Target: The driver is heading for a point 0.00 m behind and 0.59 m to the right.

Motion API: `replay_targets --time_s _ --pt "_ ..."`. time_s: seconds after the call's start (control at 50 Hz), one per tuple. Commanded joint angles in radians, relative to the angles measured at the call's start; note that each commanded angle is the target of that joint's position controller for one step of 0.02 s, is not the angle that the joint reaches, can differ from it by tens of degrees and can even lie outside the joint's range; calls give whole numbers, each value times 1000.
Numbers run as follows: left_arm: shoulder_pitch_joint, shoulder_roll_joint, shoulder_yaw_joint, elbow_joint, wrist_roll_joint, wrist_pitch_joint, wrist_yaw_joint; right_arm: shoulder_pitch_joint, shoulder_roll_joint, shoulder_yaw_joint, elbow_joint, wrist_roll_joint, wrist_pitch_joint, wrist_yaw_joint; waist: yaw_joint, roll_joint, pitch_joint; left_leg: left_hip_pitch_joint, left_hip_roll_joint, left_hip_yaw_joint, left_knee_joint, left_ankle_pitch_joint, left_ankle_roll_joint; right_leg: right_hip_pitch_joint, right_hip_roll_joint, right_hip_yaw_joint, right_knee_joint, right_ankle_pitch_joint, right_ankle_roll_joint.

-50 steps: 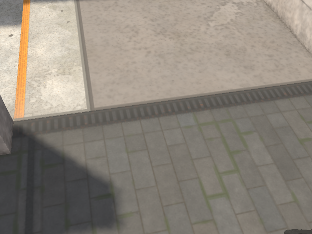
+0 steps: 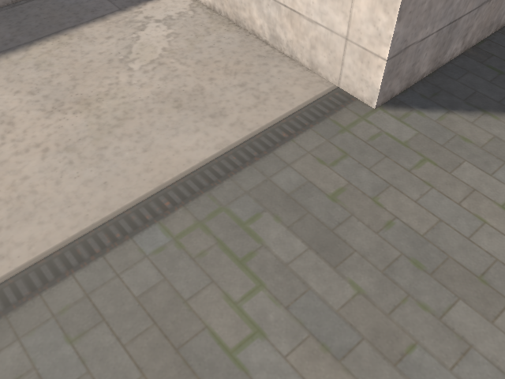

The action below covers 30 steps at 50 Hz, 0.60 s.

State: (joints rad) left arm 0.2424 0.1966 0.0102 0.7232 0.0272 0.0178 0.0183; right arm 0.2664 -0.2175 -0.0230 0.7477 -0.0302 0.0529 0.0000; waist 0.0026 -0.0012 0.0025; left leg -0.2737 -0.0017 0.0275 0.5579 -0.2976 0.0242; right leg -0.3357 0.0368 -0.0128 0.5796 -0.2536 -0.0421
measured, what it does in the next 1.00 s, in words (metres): steps on the spot, turning right: left foot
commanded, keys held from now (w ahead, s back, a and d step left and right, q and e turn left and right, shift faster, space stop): e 0.68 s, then w+e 0.32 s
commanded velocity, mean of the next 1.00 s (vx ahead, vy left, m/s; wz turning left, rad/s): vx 0.07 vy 0.00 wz -0.50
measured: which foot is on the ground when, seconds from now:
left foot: down 0.00-0.24, up 0.26-0.50, down 0.52-1.00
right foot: down 0.00-0.52, up 0.54-1.00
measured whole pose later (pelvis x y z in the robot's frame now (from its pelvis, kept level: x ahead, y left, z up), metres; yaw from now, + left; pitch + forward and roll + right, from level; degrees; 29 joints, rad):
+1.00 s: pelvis +0.05 +0.01 +0.01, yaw -32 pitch +1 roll +0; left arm 0.13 0.25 0.05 0.65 0.03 0.04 -0.08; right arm 0.37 -0.29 -0.07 0.70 -0.03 -0.01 -0.01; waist -0.06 0.03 -0.02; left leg -0.13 0.08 0.25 0.47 -0.35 0.01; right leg -0.35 0.00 -0.05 0.62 -0.37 -0.05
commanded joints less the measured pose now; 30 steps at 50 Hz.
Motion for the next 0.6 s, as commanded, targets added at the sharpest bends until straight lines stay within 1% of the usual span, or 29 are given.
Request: replay_targets --time_s 0.02,0.04,0.06,0.08,0.1,0.12,0.16,0.2,0.22,0.24,0.26,0.28,0.3,0.32,0.34,0.36,0.38,0.4,0.44,0.46,0.48,0.5,0.52,0.54,0.56,0.58,0.6 --pt "-50 69 23 -100 -18 -24 -8 26 -180 -44 -51 0 -34 -11 -4 202 9 99 200 -236 -205 25 75 -146 -25 86 -71 -42 -9" --pt "-87 102 31 -94 -3 -23 -13 4 -139 -36 -64 6 -36 -12 -20 172 37 39 225 -255 -243 -12 86 -89 -14 71 -25 -24 0" --pt "-83 106 38 -93 2 -23 -21 -4 -140 -37 -65 4 -38 -16 -9 169 43 25 218 -226 -230 -2 79 -65 -7 68 -8 -1 -5" --pt "-76 115 43 -91 4 -25 -28 2 -153 -46 -69 2 -36 -21 -11 159 38 30 205 -191 -210 19 78 -58 -3 68 11 18 -9" --pt "-76 124 49 -98 7 -26 -34 21 -154 -48 -68 5 -37 -27 -17 150 28 34 199 -164 -188 31 76 -52 -8 84 19 38 -16" --pt "-73 122 51 -105 7 -28 -38 27 -158 -54 -71 6 -36 -30 -17 137 18 41 192 -138 -165 52 76 -53 -9 96 26 59 -20" --pt "-70 120 54 -116 4 -27 -41 29 -156 -61 -84 4 -31 -31 -21 93 -4 48 186 -104 -122 56 77 -57 -11 120 41 97 -27" --pt "-65 132 60 -129 2 -24 -41 15 -149 -64 -103 1 -24 -28 -20 34 -18 24 164 -62 -66 23 67 -46 -33 177 31 144 -41" --pt "-59 149 65 -135 2 -22 -39 1 -140 -64 -118 1 -21 -25 -17 -15 -26 -5 132 -24 -15 -7 51 -29 -67 246 -3 166 -58" --pt "-34 176 74 -137 0 -19 -37 -23 -127 -62 -139 0 -19 -20 -4 -81 -43 -58 76 30 71 -55 24 15 -128 361 -60 194 -89" --pt "19 216 85 -128 0 -13 -32 -57 -112 -59 -162 2 -18 -15 25 -166 -71 -139 -4 62 186 -140 -4 96 -195 511 -133 232 -142" --pt "66 244 93 -115 8 -8 -26 -81 -104 -54 -182 9 -18 -10 55 -228 -76 -280 -52 12 287 -293 -10 209 -253 630 -187 276 -207" --pt "94 257 100 -107 6 -6 -17 -81 -103 -50 -188 13 -20 -5 64 -215 -86 -368 -48 -62 385 -337 -4 280 -293 675 -211 292 -250" --pt "73 253 99 -104 2 -2 -6 -79 -104 -47 -190 16 -24 -5 47 -175 -82 -389 -31 -96 432 -308 -3 277 -291 654 -206 312 -257" --pt "27 238 97 -104 -1 4 -1 -76 -106 -44 -192 14 -30 -8 22 -140 -73 -369 -16 -99 413 -264 -7 244 -258 590 -196 336 -231" --pt "-14 227 96 -107 -3 9 0 -73 -106 -40 -191 11 -35 -11 8 -122 -82 -321 -15 -82 371 -220 -17 208 -215 523 -187 356 -201" --pt "-46 220 96 -111 -1 13 -2 -67 -101 -36 -186 10 -35 -12 2 -118 -92 -258 -30 -60 336 -182 -26 165 -173 469 -178 370 -177" --pt "-61 216 97 -112 0 17 -5 -56 -101 -34 -182 12 -32 -11 0 -118 -103 -197 -45 -46 298 -154 -32 124 -146 442 -180 350 -157" --pt "-79 228 105 -112 4 25 -15 -30 -100 -30 -185 22 -27 -9 -8 -136 -105 -90 -66 -33 184 -114 -31 51 -115 438 -192 241 -130" --pt "-92 235 109 -115 3 29 -20 -9 -100 -30 -181 22 -26 -13 -17 -144 -100 -33 -75 -24 104 -83 -25 16 -104 447 -196 163 -116" --pt "-119 237 111 -122 -4 31 -21 37 -97 -30 -168 18 -27 -21 -49 -138 -92 66 -83 -10 -19 -11 -16 -48 -81 444 -185 68 -89" --pt "-127 221 108 -131 -10 27 -15 81 -117 -38 -154 9 -32 -34 -73 -96 -72 202 -55 -32 -121 15 -8 -176 -37 428 -149 -79 -48" --pt "-116 158 97 -146 -10 20 -11 138 -198 -55 -154 -4 -39 -46 -88 100 -52 320 165 -265 -257 -169 28 -359 64 306 61 -253 6" --pt "-140 142 96 -182 0 6 -2 89 -306 -77 -194 -9 -37 -44 -103 293 -24 275 416 -619 -387 -344 127 -540 209 113 298 -384 51" --pt "-179 203 111 -178 33 -5 -1 76 -265 -70 -195 -17 -35 -47 -97 182 15 166 415 -619 -384 -344 184 -508 112 167 455 -332 63" --pt "-168 204 116 -159 33 -4 -10 10 -201 -48 -193 -17 -38 -47 -46 109 49 88 343 -496 -344 -260 184 -461 100 169 546 -248 58" --pt "-123 198 115 -139 27 2 -20 -50 -172 -39 -201 -14 -44 -45 -1 98 56 39 282 -369 -324 -124 168 -423 93 139 623 -187 62"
